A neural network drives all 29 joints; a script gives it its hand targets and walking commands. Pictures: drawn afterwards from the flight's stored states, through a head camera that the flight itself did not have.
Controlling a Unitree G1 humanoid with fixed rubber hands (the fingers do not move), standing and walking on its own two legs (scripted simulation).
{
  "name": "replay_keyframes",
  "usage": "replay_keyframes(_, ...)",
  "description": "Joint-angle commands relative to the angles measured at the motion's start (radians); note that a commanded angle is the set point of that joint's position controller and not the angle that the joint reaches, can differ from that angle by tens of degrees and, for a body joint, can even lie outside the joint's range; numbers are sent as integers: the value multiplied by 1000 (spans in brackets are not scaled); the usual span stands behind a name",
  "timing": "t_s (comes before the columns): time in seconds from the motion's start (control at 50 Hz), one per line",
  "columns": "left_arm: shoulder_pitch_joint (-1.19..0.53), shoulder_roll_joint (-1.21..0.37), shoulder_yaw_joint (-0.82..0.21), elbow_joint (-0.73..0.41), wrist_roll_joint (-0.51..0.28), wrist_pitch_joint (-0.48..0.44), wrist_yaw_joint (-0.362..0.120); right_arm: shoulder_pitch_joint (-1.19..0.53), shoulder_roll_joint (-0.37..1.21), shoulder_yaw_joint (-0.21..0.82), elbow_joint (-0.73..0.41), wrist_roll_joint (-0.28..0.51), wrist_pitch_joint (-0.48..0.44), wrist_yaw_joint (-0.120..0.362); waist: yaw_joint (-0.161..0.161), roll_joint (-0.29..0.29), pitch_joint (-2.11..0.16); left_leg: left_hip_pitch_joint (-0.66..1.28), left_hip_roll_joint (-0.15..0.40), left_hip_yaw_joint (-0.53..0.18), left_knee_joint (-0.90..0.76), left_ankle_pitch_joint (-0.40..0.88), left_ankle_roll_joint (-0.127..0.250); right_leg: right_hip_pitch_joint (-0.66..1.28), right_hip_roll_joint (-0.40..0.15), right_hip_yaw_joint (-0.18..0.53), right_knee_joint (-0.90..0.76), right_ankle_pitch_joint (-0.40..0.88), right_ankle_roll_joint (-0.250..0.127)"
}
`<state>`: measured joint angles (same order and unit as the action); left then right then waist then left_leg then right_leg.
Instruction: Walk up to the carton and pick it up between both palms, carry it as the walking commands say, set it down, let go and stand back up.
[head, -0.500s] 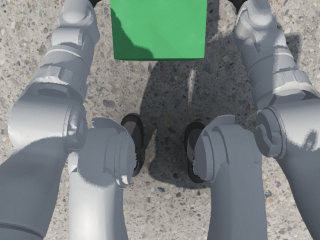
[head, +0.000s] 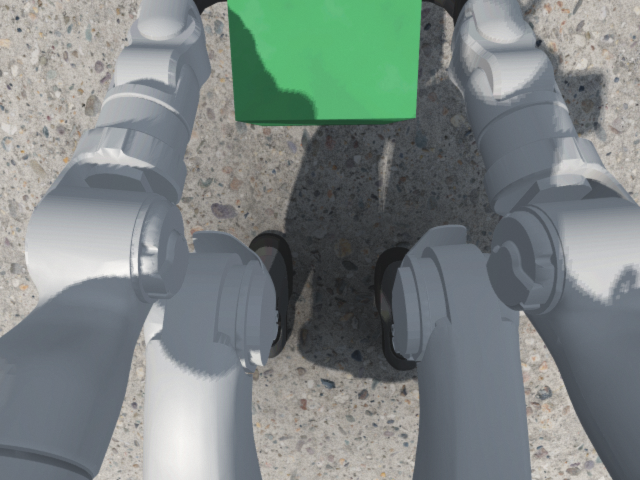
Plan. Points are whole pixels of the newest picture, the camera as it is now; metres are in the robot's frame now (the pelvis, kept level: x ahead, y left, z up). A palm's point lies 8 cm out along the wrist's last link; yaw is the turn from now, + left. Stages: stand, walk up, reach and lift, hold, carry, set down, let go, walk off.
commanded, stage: reach and lift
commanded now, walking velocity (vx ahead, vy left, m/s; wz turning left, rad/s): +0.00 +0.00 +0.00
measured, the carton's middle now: (323, 18) +0.54 +0.02 -0.26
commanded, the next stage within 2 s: none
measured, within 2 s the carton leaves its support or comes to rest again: leaves its support in 0.50 s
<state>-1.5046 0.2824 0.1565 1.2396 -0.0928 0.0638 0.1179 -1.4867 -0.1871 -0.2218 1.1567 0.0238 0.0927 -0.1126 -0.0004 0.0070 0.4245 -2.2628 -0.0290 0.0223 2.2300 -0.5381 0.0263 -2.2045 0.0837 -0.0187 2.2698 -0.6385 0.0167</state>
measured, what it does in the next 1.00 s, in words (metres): stands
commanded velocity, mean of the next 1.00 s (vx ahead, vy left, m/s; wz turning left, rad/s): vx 0.00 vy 0.00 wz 0.00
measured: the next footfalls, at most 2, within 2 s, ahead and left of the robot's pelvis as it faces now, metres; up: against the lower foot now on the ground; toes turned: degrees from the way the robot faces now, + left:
none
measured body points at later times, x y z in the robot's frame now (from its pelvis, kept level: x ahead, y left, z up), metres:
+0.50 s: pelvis +0.01 +0.00 +0.00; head +0.36 +0.00 +0.27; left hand +0.55 +0.15 -0.18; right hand +0.54 -0.13 -0.18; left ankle +0.12 +0.11 -0.32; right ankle +0.10 -0.11 -0.32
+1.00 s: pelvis +0.00 +0.00 +0.02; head +0.34 +0.01 +0.32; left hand +0.55 +0.14 -0.11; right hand +0.54 -0.12 -0.10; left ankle +0.12 +0.11 -0.32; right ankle +0.10 -0.11 -0.32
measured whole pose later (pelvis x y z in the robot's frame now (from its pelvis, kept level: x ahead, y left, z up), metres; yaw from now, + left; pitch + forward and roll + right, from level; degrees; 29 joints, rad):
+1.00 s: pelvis +0.00 +0.00 +0.02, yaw -1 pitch +40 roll -1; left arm -1.35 0.13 0.31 0.94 0.08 0.26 0.26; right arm -1.31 -0.04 -0.39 0.82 -0.12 0.26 -0.21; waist 0.00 -0.01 0.17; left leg -2.30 -0.09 -0.02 2.12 -0.52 -0.02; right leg -2.25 0.14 0.01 2.15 -0.60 0.05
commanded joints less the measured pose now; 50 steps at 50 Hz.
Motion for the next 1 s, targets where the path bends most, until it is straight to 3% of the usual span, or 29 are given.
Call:
replay_keyframes(0.0, -471, -894, -169, -176, 2, 15, -266, -417, 866, 179, -170, 8, 4, 247, -32, -3, -969, 504, -100, -40, -114, 285, -8, 304, 69, -10, -174, 304, -7)
replay_keyframes(0.1, -425, -963, -171, -187, -7, 27, -282, -391, 911, 177, -198, 12, 16, 267, -38, -2, -977, 514, -107, -43, -103, 334, -5, 278, 72, -18, -164, 336, -14)
replay_keyframes(0.34, -421, -1007, -196, -235, -26, 27, -270, -437, 947, 241, -246, 53, 16, 254, -4, -21, -1053, 525, -113, -34, -101, 384, 3, 311, 79, -5, -164, 387, -13)
replay_keyframes(0.52, -513, -1062, -256, -376, -64, 33, -242, -555, 1031, 340, -387, 114, 20, 218, 33, -38, -1354, 654, -123, -6, -109, 449, -7, 492, 93, -5, -177, 466, 1)
replay_keyframes(0.78, -584, -1108, -225, -433, 18, 111, -248, -548, 1115, 283, -368, 24, 107, 206, 17, -21, -1457, 646, -119, 28, -190, 292, -20, 521, 94, -20, -261, 339, 12)
replay_keyframes(0.98, -514, -1182, -216, -439, 75, 155, -245, -499, 1159, 271, -391, -30, 147, 223, 11, -2, -1546, 686, -129, 29, -251, 319, -31, 486, 100, -35, -311, 341, 15)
